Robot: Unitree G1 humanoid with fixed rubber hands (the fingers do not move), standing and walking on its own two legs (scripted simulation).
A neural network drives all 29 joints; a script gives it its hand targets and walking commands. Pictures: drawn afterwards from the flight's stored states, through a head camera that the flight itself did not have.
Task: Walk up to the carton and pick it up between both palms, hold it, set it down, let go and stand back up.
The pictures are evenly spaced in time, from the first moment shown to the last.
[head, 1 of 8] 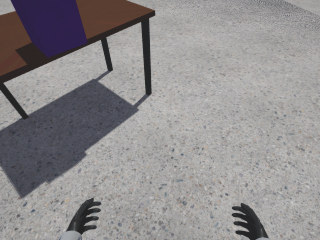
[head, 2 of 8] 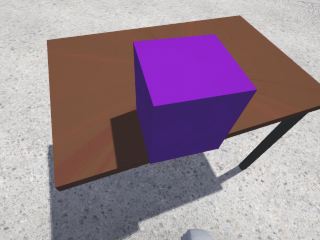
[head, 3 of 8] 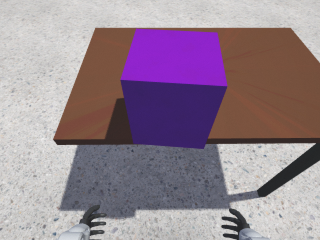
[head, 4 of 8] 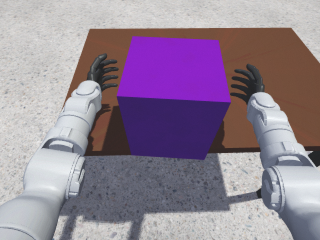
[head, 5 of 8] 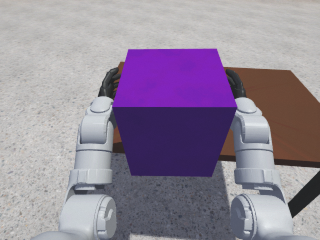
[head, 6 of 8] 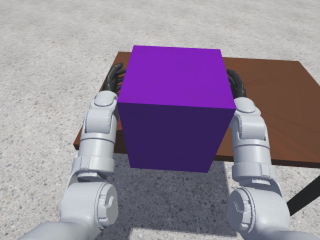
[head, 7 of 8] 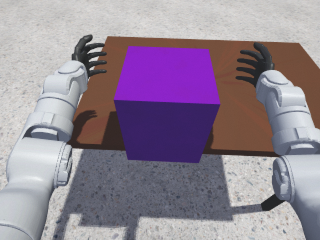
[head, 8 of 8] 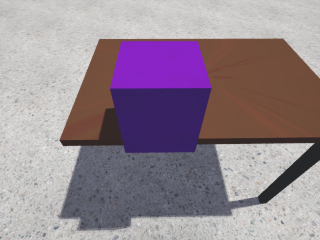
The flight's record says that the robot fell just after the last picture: no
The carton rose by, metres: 0.11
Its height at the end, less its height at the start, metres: +0.00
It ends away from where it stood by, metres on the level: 0.05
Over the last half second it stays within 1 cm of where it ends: yes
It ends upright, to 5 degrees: yes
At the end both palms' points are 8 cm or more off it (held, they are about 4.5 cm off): yes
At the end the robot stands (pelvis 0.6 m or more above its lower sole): yes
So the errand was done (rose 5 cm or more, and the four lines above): yes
